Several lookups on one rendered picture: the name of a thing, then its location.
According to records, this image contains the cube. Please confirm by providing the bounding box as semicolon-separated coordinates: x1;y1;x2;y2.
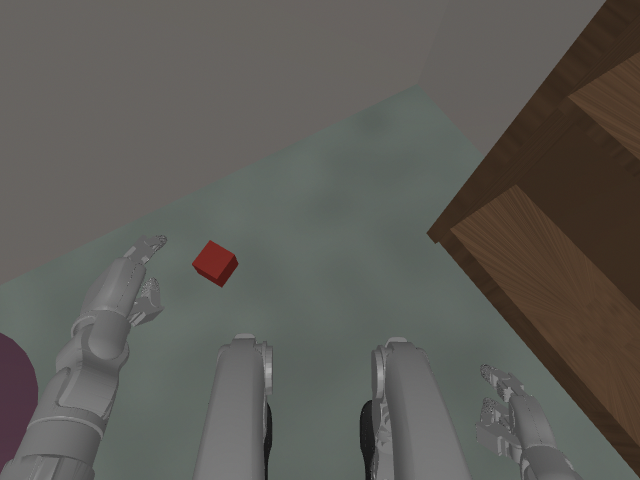
192;240;239;287

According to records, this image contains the right robot arm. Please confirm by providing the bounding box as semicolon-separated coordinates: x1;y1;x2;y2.
520;446;584;480

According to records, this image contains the right robot hand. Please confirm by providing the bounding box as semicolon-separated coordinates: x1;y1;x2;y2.
476;364;558;467

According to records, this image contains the left robot hand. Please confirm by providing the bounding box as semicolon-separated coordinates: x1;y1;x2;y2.
80;235;167;327

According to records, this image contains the left robot arm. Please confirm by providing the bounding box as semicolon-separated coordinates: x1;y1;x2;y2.
0;310;131;480

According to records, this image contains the bookshelf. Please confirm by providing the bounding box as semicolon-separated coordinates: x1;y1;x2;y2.
426;0;640;478

